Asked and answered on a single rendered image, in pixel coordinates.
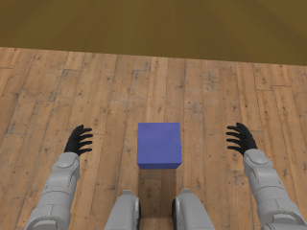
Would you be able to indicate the right robot forearm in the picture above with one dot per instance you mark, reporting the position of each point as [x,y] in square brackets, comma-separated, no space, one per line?
[273,202]

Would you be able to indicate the robot thigh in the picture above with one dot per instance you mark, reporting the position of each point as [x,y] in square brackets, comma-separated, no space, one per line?
[194,215]
[123,213]

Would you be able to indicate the left robot forearm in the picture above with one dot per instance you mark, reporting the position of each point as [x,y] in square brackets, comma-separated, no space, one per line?
[53,209]

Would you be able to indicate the left robot thigh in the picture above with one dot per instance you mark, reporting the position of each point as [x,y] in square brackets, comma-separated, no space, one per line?
[123,213]

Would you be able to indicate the left robot hand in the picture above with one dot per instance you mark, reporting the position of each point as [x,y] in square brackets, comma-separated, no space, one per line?
[74,141]

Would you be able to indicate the right robot hand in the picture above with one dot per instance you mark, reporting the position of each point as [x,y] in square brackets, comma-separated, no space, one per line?
[246,141]

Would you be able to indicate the carton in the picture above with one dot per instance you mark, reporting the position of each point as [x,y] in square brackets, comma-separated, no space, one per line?
[158,146]

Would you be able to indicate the right robot thigh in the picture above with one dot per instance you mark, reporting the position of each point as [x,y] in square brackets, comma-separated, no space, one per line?
[194,215]

